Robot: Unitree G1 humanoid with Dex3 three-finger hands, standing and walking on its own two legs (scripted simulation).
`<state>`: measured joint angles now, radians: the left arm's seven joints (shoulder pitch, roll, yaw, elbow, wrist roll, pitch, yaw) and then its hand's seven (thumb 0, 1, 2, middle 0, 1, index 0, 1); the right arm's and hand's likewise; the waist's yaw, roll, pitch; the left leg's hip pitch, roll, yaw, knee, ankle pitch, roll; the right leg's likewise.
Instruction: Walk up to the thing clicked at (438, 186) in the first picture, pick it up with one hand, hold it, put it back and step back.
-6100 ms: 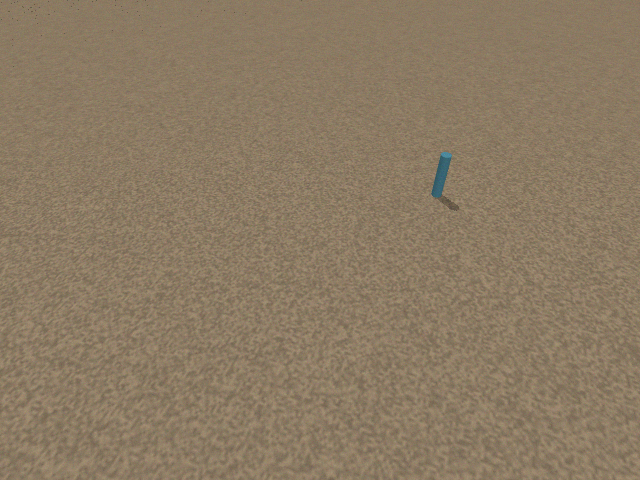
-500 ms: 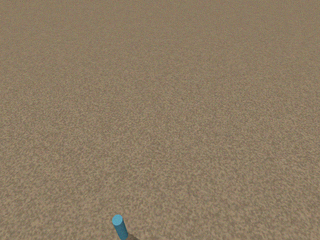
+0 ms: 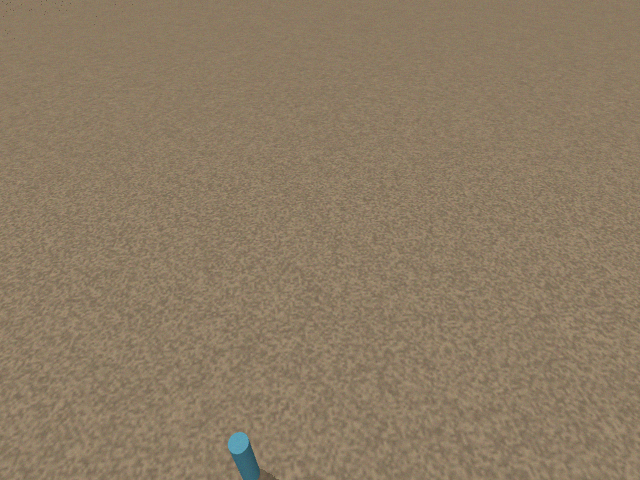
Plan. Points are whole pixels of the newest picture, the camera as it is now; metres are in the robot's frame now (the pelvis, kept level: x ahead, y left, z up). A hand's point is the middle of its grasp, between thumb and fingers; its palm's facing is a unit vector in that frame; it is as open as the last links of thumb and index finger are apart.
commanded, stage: walk up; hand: left
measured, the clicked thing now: (245, 459) +0.40 +0.23 -0.66
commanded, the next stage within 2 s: stand in 0.16 s
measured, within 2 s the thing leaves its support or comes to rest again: neither
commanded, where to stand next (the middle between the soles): +0.06 -0.01 m, yaw +1 degrees
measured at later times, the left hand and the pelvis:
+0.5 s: hand out of the picture +0.08 +0.25 -0.15, palm faces -0.02 -0.94 -0.34, open 7.4 cm; pelvis +0.00 +0.00 +0.00, yaw +0 degrees
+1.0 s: hand out of the picture +0.06 +0.25 -0.16, palm faces -0.02 -0.94 -0.34, open 7.4 cm; pelvis -0.01 +0.00 +0.00, yaw +1 degrees
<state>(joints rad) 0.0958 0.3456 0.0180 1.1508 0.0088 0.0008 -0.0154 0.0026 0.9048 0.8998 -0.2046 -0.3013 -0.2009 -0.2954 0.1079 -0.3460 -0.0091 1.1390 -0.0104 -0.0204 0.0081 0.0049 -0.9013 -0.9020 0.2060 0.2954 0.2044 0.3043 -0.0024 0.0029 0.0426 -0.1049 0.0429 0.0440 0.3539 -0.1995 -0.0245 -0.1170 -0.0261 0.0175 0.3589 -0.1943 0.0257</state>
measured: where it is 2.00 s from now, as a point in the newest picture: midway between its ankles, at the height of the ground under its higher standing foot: outside the picture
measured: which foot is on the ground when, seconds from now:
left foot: down 0.00-1.00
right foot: down 0.00-1.00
